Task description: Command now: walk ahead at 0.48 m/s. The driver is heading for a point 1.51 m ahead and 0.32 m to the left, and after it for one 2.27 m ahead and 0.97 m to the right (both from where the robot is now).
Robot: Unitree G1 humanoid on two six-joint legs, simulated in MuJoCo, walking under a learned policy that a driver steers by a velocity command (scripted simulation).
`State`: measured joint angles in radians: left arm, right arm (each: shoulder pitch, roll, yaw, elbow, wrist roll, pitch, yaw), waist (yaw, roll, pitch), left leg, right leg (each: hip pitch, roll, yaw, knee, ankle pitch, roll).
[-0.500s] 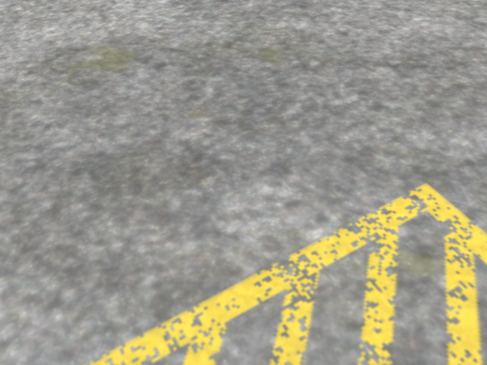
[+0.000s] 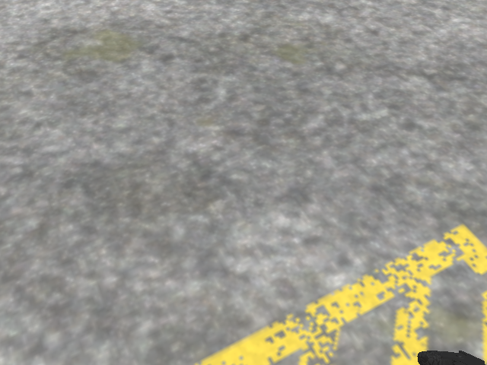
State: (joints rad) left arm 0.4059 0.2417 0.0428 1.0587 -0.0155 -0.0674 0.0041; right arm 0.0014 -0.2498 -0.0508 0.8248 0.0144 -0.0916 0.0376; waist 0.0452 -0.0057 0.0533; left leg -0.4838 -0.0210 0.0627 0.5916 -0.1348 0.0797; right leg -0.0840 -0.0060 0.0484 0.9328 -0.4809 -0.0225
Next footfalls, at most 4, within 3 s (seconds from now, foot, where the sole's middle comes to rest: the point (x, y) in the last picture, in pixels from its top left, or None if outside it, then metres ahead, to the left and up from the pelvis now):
0.48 right None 0.46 -0.15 -0.75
1.00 left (233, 255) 0.77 0.10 -0.75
1.54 right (304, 177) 1.08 -0.13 -0.75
2.06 left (212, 134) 1.27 0.20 -0.75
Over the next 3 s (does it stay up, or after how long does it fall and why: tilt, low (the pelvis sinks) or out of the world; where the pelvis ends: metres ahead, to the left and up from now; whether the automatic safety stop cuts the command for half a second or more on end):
stays up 1.50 0.25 0.02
